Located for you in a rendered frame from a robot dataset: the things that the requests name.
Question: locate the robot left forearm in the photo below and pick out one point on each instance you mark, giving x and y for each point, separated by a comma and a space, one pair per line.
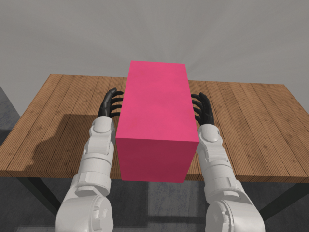
93, 177

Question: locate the right robot hand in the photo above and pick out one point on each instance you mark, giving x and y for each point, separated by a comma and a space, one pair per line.
205, 111

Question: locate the right robot upper arm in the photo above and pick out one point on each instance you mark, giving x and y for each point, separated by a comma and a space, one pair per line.
230, 216

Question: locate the table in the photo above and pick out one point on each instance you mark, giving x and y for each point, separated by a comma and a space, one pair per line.
265, 133

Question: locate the carton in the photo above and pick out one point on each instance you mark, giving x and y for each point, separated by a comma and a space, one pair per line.
157, 134

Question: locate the robot right forearm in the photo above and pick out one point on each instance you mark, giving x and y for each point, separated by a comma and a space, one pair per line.
220, 181

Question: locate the left robot hand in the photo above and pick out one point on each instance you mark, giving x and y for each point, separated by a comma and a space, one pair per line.
107, 107

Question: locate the left robot upper arm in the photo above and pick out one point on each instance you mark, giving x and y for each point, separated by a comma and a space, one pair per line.
85, 214

